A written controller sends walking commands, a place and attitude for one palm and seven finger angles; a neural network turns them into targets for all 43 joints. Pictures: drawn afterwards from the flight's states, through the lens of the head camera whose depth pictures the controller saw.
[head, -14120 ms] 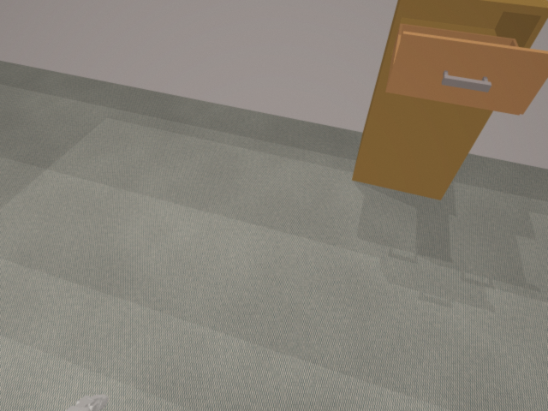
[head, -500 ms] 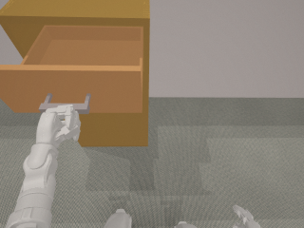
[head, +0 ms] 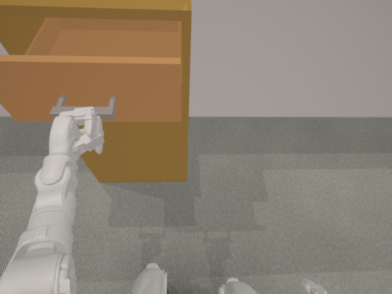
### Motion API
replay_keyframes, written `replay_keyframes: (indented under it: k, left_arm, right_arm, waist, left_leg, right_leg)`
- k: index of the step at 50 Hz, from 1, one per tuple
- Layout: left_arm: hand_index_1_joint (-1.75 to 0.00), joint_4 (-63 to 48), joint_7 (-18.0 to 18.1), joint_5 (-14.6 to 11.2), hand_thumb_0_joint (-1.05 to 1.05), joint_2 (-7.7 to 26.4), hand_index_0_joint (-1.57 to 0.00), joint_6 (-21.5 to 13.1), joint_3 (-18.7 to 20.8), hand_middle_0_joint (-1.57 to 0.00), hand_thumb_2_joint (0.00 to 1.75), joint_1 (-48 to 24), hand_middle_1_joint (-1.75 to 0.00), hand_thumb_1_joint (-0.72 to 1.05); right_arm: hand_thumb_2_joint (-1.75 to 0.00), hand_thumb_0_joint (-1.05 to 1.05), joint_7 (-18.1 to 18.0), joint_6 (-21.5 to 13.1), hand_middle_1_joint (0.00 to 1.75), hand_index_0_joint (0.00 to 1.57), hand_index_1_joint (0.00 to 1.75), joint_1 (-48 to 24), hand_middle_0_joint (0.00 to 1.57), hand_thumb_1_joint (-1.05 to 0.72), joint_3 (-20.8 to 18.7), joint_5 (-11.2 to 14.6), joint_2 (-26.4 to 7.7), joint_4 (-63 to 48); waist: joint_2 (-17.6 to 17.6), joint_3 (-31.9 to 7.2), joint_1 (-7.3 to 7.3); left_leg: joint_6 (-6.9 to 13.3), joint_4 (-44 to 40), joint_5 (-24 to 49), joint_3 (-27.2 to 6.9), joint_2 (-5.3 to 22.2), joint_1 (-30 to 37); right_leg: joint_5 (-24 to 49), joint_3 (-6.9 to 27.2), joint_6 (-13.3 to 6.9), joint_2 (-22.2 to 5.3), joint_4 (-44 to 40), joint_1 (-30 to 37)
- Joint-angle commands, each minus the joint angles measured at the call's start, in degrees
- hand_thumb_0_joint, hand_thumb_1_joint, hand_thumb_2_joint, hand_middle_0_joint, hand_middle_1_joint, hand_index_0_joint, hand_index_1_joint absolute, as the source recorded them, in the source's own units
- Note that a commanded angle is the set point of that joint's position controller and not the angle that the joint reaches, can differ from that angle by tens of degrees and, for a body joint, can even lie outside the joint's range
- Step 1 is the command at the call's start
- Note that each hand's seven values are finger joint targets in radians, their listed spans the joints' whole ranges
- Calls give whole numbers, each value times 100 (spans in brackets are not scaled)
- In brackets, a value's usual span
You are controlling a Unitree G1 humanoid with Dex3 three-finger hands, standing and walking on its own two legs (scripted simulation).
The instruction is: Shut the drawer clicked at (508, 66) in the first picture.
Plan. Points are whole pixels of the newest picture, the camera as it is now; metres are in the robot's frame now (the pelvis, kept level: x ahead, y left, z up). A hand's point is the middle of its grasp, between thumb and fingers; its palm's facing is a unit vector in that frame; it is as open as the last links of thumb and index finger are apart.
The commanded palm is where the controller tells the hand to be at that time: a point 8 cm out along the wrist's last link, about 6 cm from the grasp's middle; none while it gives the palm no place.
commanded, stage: push the drawer shut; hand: left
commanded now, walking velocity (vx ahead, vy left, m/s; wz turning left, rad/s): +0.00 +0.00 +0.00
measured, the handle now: (86, 106) +0.49 +0.25 +0.07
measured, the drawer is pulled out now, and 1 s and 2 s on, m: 0.15 0.03 0.00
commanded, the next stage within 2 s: pull the fist back off the drawer in 1.52 s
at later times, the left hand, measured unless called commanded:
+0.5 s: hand (105, 111) +0.48 +0.20 +0.07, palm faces +0.03 -1.00 -0.02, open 3.1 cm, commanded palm +0.47 +0.25 +0.07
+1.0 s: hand (109, 92) +0.53 +0.20 +0.07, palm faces +0.04 -1.00 -0.02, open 3.2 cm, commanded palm +0.52 +0.25 +0.07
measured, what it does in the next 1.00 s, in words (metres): stands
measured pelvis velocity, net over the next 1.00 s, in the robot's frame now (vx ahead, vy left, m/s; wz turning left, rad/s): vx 0.00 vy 0.00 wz -0.04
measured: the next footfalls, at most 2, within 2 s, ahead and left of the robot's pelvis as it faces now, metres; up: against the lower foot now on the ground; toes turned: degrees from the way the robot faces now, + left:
none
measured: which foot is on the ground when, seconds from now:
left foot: down 0.00-1.00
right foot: down 0.00-1.00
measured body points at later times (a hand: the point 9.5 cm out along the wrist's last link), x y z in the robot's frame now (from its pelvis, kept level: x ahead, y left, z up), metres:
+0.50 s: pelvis +0.00 +0.00 -0.01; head +0.10 +0.01 +0.43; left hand +0.47 +0.26 +0.07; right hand +0.02 -0.28 -0.12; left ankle +0.06 +0.12 -0.68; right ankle -0.01 -0.12 -0.68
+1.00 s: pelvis +0.00 +0.00 -0.02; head +0.13 +0.03 +0.41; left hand +0.52 +0.26 +0.07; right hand -0.01 -0.27 -0.12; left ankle +0.06 +0.12 -0.68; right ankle -0.01 -0.12 -0.68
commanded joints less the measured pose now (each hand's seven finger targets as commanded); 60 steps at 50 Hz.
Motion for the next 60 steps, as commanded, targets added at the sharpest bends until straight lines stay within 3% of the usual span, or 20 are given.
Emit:
replay_keyframes:
  k: [1,5,6,9,11,14,19,21,22,30,32,40,42,44,46,47,51,52,53,60]
  left_arm:
    - [-160,-1024,95,-36,0,1259,-140,-440,212,-140,90,-2944,-160,90]
    - [-160,-751,115,55,0,1321,-140,-485,218,-140,90,-3221,-160,90]
    - [-160,-560,128,53,0,1396,-140,-475,268,-140,90,-3382,-160,90]
    - [-160,-360,135,116,0,1774,-140,-534,518,-140,90,-3588,-160,90]
    - [-160,-269,103,136,0,1742,-140,-545,481,-140,90,-3766,-160,90]
    - [-160,-58,42,159,0,2026,-140,-540,672,-140,90,-3762,-160,90]
    - [-160,57,-55,153,0,2179,-140,-531,808,-140,90,-3788,-160,90]
    - [-160,213,-67,155,0,2038,-140,-477,647,-140,90,-4061,-160,90]
    - [-160,253,-47,183,0,2267,-140,-478,804,-140,90,-4171,-160,90]
    - [-160,377,27,356,0,2355,-140,-482,763,-140,90,-4671,-160,90]
    - [-160,506,40,379,0,2459,-140,-446,801,-140,90,-4821,-160,90]
    - [-160,795,31,505,0,2877,-140,-399,978,-140,90,-5238,-160,90]
    - [-160,828,39,546,0,2808,-140,-385,902,-140,90,-5272,-160,90]
    - [-160,763,81,560,0,2666,-140,-410,782,-140,90,-5608,-160,90]
    - [-160,917,126,604,0,2681,-140,-363,792,-140,90,-5573,-160,90]
    - [-160,847,154,624,0,2948,-140,-367,978,-140,90,-5701,-160,90]
    - [-160,1060,162,723,0,3183,-140,-306,1092,-140,90,-5724,-160,90]
    - [-160,1144,149,728,0,3071,-140,-264,952,-140,90,-5847,-160,90]
    - [-160,1136,157,746,0,3205,-140,-260,1013,-140,90,-5990,-160,90]
    - [-160,1134,183,876,0,3376,-140,-251,1044,-140,90,-6340,-160,90]
  right_arm:
    - [-90,0,-59,-123,30,20,30,399,20,-90,-355,-5,-922,-459]
    - [-90,0,-36,-53,30,20,30,503,20,-90,-358,-11,-938,-426]
    - [-90,0,-38,-31,30,20,30,526,20,-90,-350,-21,-947,-385]
    - [-90,0,-43,15,30,20,30,617,20,-90,-349,-39,-984,-365]
    - [-90,0,-30,41,30,20,30,653,20,-90,-346,-41,-964,-348]
    - [-90,0,-18,88,30,20,30,762,20,-90,-346,-58,-979,-348]
    - [-90,0,16,156,30,20,30,889,20,-90,-371,-67,-996,-344]
    - [-90,0,28,185,30,20,30,899,20,-90,-356,-55,-987,-308]
    - [-90,0,18,196,30,20,30,957,20,-90,-362,-72,-1026,-276]
    - [-90,0,48,252,30,20,30,1167,20,-90,-367,-126,-1048,-221]
    - [-90,0,45,271,30,20,30,1201,20,-90,-361,-131,-1059,-186]
    - [-90,0,53,318,30,20,30,1353,20,-90,-315,-173,-1112,-186]
    - [-90,0,64,332,30,20,30,1388,20,-90,-319,-190,-1110,-196]
    - [-90,0,75,323,30,20,30,1441,20,-90,-319,-228,-1108,-160]
    - [-90,0,93,339,30,20,30,1479,20,-90,-325,-235,-1130,-146]
    - [-90,0,88,342,30,20,30,1514,20,-90,-322,-255,-1156,-128]
    - [-90,0,99,389,30,20,30,1608,20,-90,-300,-270,-1177,-135]
    - [-90,0,108,388,30,20,30,1592,20,-90,-281,-261,-1165,-145]
    - [-90,0,100,394,30,20,30,1618,20,-90,-270,-272,-1181,-124]
    - [-90,0,132,425,30,20,30,1782,20,-90,-261,-334,-1216,-131]
  waist:
    - [345,-2002,-286]
    - [460,-2106,-326]
    - [263,-1996,-365]
    - [291,-2109,-336]
    - [414,-2191,-370]
    - [441,-2304,-354]
    - [482,-2443,-357]
    - [434,-2203,-497]
    - [411,-2222,-482]
    - [623,-2615,-581]
    - [628,-2469,-652]
    - [767,-2567,-726]
    - [932,-2651,-727]
    - [1035,-2635,-835]
    - [976,-2684,-860]
    - [973,-2777,-845]
    - [915,-2893,-858]
    - [911,-2737,-938]
    - [983,-2681,-943]
    - [1345,-3032,-1012]
  left_leg:
    - [173,-602,540,-246,-188,2251]
    - [177,-542,591,-252,-178,2282]
    - [191,-515,460,-248,-178,2101]
    - [220,-430,460,-206,-192,1906]
    - [215,-393,567,-203,-183,1971]
    - [235,-296,664,-167,-184,1829]
    - [245,-225,948,-149,-166,1867]
    - [250,-211,762,-134,-151,1733]
    - [243,-210,728,-160,-134,1667]
    - [249,-102,955,-200,-123,1864]
    - [256,-86,870,-195,-106,1776]
    - [252,16,1001,-230,-80,1691]
    - [227,20,1065,-264,-71,1832]
    - [235,40,1109,-321,-59,1953]
    - [233,72,1129,-314,-55,1951]
    - [240,105,1146,-312,-40,1899]
    - [249,150,1282,-310,-42,1802]
    - [258,157,1128,-298,-48,1685]
    - [247,148,1076,-318,-34,1654]
    - [222,233,1385,-423,-1,1974]
  right_leg:
    - [1003,179,-89,232,-926,-393]
    - [1005,174,-102,248,-868,-532]
    - [940,186,-83,250,-886,-524]
    - [948,251,-88,259,-846,-421]
    - [1030,246,-86,261,-819,-480]
    - [1133,295,-90,288,-774,-380]
    - [1414,301,-89,323,-731,-357]
    - [1263,299,-50,326,-777,-549]
    - [1201,288,-55,327,-746,-559]
    - [1277,277,-60,358,-669,-716]
    - [1207,279,-51,364,-698,-795]
    - [1260,262,-59,394,-615,-915]
    - [1225,230,-78,396,-592,-1054]
    - [1192,192,-90,400,-561,-1243]
    - [1198,194,-77,411,-582,-1285]
    - [1224,202,-71,404,-560,-1228]
    - [1335,196,-73,428,-528,-1135]
    - [1223,202,-58,428,-555,-1219]
    - [1166,188,-67,426,-546,-1250]
    - [1231,127,-98,445,-435,-1544]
